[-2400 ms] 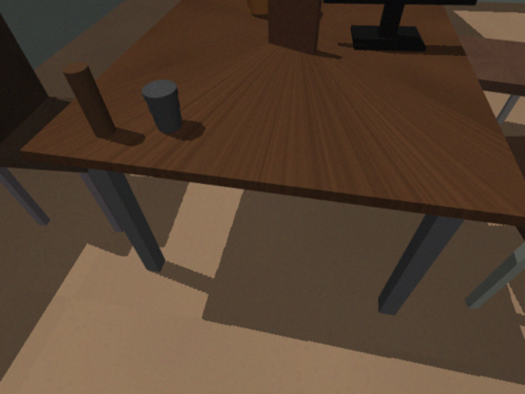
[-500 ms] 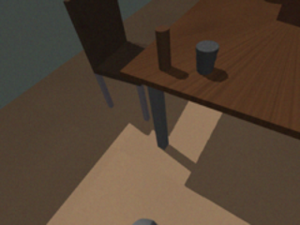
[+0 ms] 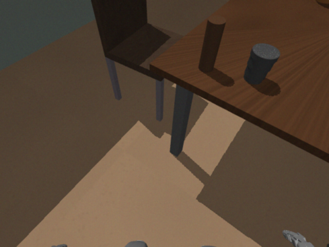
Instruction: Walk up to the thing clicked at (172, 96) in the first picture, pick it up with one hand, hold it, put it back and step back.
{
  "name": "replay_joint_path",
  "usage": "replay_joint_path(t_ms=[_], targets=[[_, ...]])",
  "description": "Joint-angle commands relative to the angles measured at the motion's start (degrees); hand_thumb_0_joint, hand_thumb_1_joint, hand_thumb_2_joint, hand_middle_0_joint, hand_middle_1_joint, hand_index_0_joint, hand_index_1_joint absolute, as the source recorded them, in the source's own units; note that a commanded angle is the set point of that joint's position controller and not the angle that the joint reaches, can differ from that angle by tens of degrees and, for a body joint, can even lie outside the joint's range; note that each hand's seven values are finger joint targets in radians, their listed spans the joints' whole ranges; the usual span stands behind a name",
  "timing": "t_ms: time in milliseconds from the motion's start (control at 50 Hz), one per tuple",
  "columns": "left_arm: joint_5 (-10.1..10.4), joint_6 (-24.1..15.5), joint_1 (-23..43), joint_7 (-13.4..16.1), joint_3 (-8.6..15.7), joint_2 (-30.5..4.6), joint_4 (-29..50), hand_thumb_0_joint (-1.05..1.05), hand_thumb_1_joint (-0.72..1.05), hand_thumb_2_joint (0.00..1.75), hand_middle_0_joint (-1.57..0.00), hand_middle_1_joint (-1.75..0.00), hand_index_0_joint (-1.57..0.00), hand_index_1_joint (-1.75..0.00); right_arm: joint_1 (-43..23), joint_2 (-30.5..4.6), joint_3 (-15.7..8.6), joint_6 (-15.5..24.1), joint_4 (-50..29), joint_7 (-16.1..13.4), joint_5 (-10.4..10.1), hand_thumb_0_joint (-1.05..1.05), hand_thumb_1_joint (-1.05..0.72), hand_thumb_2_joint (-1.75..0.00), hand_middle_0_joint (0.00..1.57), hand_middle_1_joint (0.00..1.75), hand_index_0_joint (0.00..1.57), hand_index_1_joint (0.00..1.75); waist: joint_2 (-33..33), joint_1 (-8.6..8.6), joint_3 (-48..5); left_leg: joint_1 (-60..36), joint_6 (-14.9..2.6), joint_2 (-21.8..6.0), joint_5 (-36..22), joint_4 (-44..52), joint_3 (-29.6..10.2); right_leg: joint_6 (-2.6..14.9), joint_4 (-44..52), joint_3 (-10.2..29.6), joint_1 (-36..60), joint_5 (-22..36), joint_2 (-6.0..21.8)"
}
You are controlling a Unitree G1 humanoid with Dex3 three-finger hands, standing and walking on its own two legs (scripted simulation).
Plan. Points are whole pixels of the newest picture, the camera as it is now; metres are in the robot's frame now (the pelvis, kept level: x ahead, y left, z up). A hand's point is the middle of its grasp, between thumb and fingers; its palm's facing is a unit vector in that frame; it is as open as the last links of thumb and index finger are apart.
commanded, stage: walk up
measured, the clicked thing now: (259, 65) +0.65 -0.26 +0.05
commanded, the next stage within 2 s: stand in 1.34 s
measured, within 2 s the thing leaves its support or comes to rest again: neither
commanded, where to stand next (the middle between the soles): +0.03 -0.03 m, yaw -2 degrees
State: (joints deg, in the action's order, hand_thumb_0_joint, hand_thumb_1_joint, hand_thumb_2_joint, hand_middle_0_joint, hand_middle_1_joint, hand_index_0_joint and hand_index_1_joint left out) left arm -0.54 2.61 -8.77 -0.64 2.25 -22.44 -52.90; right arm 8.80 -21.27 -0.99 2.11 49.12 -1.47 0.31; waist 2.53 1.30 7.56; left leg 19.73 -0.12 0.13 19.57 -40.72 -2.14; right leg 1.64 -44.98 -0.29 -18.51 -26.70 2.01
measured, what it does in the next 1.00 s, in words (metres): steps on the spot: right foot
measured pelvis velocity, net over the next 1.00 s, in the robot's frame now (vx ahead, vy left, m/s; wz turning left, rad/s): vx -0.01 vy -0.02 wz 0.02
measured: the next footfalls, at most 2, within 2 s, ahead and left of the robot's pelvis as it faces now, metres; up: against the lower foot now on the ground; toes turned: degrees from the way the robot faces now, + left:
right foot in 0.02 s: +0.03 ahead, -0.14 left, +0.00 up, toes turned -2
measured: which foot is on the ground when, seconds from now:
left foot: down 0.00-1.00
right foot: up 0.00-0.00, down 0.02-1.00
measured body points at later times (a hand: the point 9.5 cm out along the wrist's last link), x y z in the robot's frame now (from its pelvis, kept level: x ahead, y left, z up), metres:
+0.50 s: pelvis -0.02 -0.03 +0.01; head +0.00 -0.02 +0.46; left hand +0.09 +0.28 -0.11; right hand +0.04 -0.35 -0.11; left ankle +0.02 +0.12 -0.72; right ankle -0.01 -0.14 -0.72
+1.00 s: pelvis -0.01 -0.02 +0.02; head -0.01 -0.01 +0.47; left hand +0.06 +0.29 -0.11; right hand +0.09 -0.32 -0.09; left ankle +0.02 +0.12 -0.72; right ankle -0.01 -0.14 -0.72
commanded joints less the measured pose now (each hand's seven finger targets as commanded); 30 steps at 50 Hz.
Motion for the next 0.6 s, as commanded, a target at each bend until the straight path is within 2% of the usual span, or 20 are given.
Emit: replay_joint_path(t_ms=[0,20,40,60,80,100,120,140,160,180,200,220,240,280,300,340,400,460,540,580], targets=[[-1.07,-2.51,-3.69,0.79,3.96,-12.64,2.23,0.0,0.9,0.9,-0.2,-0.3,-0.2,-0.3,0.44,-15.08,-4.14,0.42,-2.98,-1.74,-0.92,0.0,-0.9,-0.9,0.2,0.3,0.2,0.3,-6.39,0.55,-12.89,-2.23,-6.1,-9.99,-29.34,2.17,-9.9,2.6,14.28,4.45,10.9,23.0,3.23],[-1.51,-2.89,-3.7,0.79,4.65,-15.63,2.57,0.0,0.9,0.9,-0.2,-0.3,-0.2,-0.3,0.33,-13.51,-3.67,0.39,-3.28,-1.72,-1.25,0.0,-0.9,-0.9,0.2,0.3,0.2,0.3,-0.93,0.38,-12.56,2.2,-3.47,-5.31,-20.34,-2.44,-5.38,5.38,16.29,11.12,13.03,28.63,8.55],[-0.59,-2.79,-0.34,0.42,4.56,-16.36,3.5,0.0,0.9,0.9,-0.2,-0.3,-0.2,-0.3,-0.85,-12.14,-3.42,0.19,-2.76,-1.85,-1.3,0.0,-0.9,-0.9,0.2,0.3,0.2,0.3,3.22,-0.31,-12.15,-0.55,-1.57,0.4,-5.66,-4.93,0.96,11.02,16.95,14.56,7.76,31.74,13.74],[-0.6,-2.87,2.7,0.07,4.14,-15.56,4.55,0.0,0.9,0.9,-0.2,-0.3,-0.2,-0.3,0.49,-12.1,-3.73,0.04,-1.16,-1.95,-0.88,0.0,-0.9,-0.9,0.2,0.3,0.2,0.3,5.14,-1.75,-10.49,-3.62,-1.04,0.28,3.13,-4.72,2.02,12.44,16.37,15.73,3.5,33.18,15.63],[-0.5,-2.73,3.99,-0.1,3.59,-14.0,5.0,0.0,0.9,0.9,-0.2,-0.3,-0.2,-0.3,1.94,-12.33,-3.76,0.3,-0.06,-1.62,-0.61,0.0,-0.9,-0.9,0.2,0.3,0.2,0.3,4.41,-2.67,-9.71,-5.31,-1.37,0.47,2.75,-0.96,1.59,10.58,15.58,12.84,1.94,31.99,13.83],[-0.54,-2.51,4.83,-0.06,3.4,-13.66,5.05,0.0,0.9,0.9,-0.2,-0.3,-0.2,-0.3,2.28,-12.76,-3.75,0.57,0.79,-1.32,-0.45,0.0,-0.9,-0.9,0.2,0.3,0.2,0.3,3.74,-2.63,-8.67,-6.11,-1.57,-0.35,-3.83,2.71,1.05,8.48,14.23,9.58,1.16,29.39,11.04],[-0.55,-2.39,4.55,-0.02,3.06,-12.74,5.04,0.0,0.9,0.9,-0.2,-0.3,-0.2,-0.3,2.35,-13.34,-3.93,0.95,1.38,-1.03,-0.11,0.0,-0.9,-0.9,0.2,0.3,0.2,0.3,3.21,-2.66,-9.28,-8.1,-2.95,-2.57,-11.1,6.03,-2.2,5.69,11.76,7.4,0.54,27.32,8.49],[-0.61,-2.14,4.46,-0.05,3.14,-12.39,4.98,0.0,0.9,0.9,-0.2,-0.3,-0.2,-0.3,1.93,-14.87,-4.12,1.3,1.32,-0.92,0.22,0.0,-0.9,-0.9,0.2,0.3,0.2,0.3,2.34,-2.07,-8.97,-7.66,-5.0,-6.36,-14.7,8.03,-8.64,2.97,8.89,5.16,-0.56,23.34,4.84],[-0.57,-1.86,3.67,-0.07,3.25,-12.15,4.16,0.0,0.9,0.9,-0.2,-0.3,-0.2,-0.3,1.42,-16.28,-4.26,1.49,1.49,-0.85,0.24,0.0,-0.9,-0.9,0.2,0.3,0.2,0.3,-0.52,-1.29,-9.78,-6.32,-8.01,-10.44,-14.09,9.8,-14.03,1.67,5.96,3.78,0.53,17.41,2.68],[-0.63,-1.73,2.53,-0.05,3.26,-11.8,3.6,0.0,0.9,0.9,-0.2,-0.3,-0.2,-0.3,0.32,-17.13,-4.27,1.6,1.46,-0.81,0.17,0.0,-0.9,-0.9,0.2,0.3,0.2,0.3,-2.78,-0.49,-9.88,-4.37,-9.79,-12.86,-13.23,11.29,-16.85,1.31,4.61,3.42,2.07,13.52,1.58],[-0.54,-1.88,2.35,-0.14,3.29,-11.49,3.35,0.0,0.9,0.9,-0.2,-0.3,-0.2,-0.3,-0.19,-16.97,-3.92,1.7,1.47,-0.76,0.28,0.0,-0.9,-0.9,0.2,0.3,0.2,0.3,-3.21,-0.04,-9.86,-2.58,-9.89,-12.82,-14.09,11.38,-16.5,1.54,5.85,3.82,4.05,12.4,1.58],[-0.51,-2.04,1.96,-0.28,3.31,-11.38,2.95,0.0,0.9,0.9,-0.2,-0.3,-0.2,-0.3,-1.33,-16.45,-3.66,1.62,1.58,-0.76,0.4,0.0,-0.9,-0.9,0.2,0.3,0.2,0.3,-3.79,0.42,-9.9,-0.98,-8.43,-11.18,-12.87,10.93,-14.01,2.27,8.51,4.52,5.83,12.97,2.27],[-0.54,-2.23,1.4,-0.38,3.53,-11.92,2.57,0.0,0.9,0.9,-0.2,-0.3,-0.2,-0.3,-2.15,-15.58,-3.42,1.41,1.73,-0.74,0.3,0.0,-0.9,-0.9,0.2,0.3,0.2,0.3,-3.3,0.79,-9.35,1.33,-6.0,-8.31,-10.87,9.32,-10.15,3.43,12.63,6.37,7.95,13.87,3.75],[-0.51,-2.5,3.6,-0.61,3.62,-13.62,2.71,0.0,0.9,0.9,-0.2,-0.3,-0.2,-0.3,-2.98,-13.2,-2.84,0.89,2.58,-0.58,0.04,0.0,-0.9,-0.9,0.2,0.3,0.2,0.3,0.1,-0.41,-7.36,-0.72,-1.77,-0.4,-3.0,3.3,-1.46,7.58,20.38,12.76,3.69,13.64,9.49],[-0.45,-2.56,5.23,-0.64,3.56,-13.89,3.05,0.0,0.9,0.9,-0.2,-0.3,-0.2,-0.3,-1.27,-12.38,-2.66,0.67,3.57,-0.56,0.17,0.0,-0.9,-0.9,0.2,0.3,0.2,0.3,0.97,-1.27,-6.78,-3.42,-1.01,0.08,-1.3,3.43,0.69,8.44,21.64,13.56,1.34,12.85,11.44],[-0.56,-2.31,6.75,-0.58,3.25,-13.34,2.92,0.0,0.9,0.9,-0.2,-0.3,-0.2,-0.3,0.17,-12.16,-2.75,0.65,4.88,-0.23,0.32,0.0,-0.9,-0.9,0.2,0.3,0.2,0.3,1.99,-2.02,-6.19,-5.79,-1.34,-0.26,-1.97,6.78,-0.13,6.89,22.26,11.06,-0.34,10.93,10.16],[-0.6,-1.99,7.28,-0.59,3.17,-12.52,2.2,0.0,0.9,0.9,-0.2,-0.3,-0.2,-0.3,-0.09,-12.47,-2.74,0.85,5.55,-0.02,0.45,0.0,-0.9,-0.9,0.2,0.3,0.2,0.3,3.34,-1.3,-6.47,-7.08,-1.98,-2.49,-7.35,10.48,-2.77,3.57,21.99,7.29,0.73,7.12,6.53],[-0.35,-1.8,7.16,-0.65,3.28,-11.99,1.36,0.0,0.9,0.9,-0.2,-0.3,-0.2,-0.3,-0.09,-13.08,-2.53,1.01,6.43,-0.12,0.59,0.0,-0.9,-0.9,0.2,0.3,0.2,0.3,0.73,-0.93,-7.44,-5.73,-2.28,-4.24,-9.25,12.98,-4.56,2.83,21.49,6.44,4.39,7.13,5.5],[-0.11,-1.79,7.23,-0.79,3.1,-11.54,0.06,0.0,0.9,0.9,-0.2,-0.3,-0.2,-0.3,-0.74,-13.11,-2.1,1.22,7.43,-0.19,0.72,0.0,-0.9,-0.9,0.2,0.3,0.2,0.3,-1.47,-0.85,-7.88,-4.59,-2.13,-4.89,-8.94,15.82,-5.39,2.59,22.22,6.39,7.21,8.45,5.17],[0.04,-1.59,6.54,-0.8,3.05,-11.1,-0.7,0.0,0.9,0.9,-0.2,-0.3,-0.2,-0.3,-1.93,-13.52,-2.18,1.19,7.66,-0.25,0.71,0.0,-0.9,-0.9,0.2,0.3,0.2,0.3,-3.69,-0.49,-6.95,-3.89,-2.41,-5.61,-6.59,17.64,-6.47,2.32,22.82,5.75,6.97,6.99,4.55]])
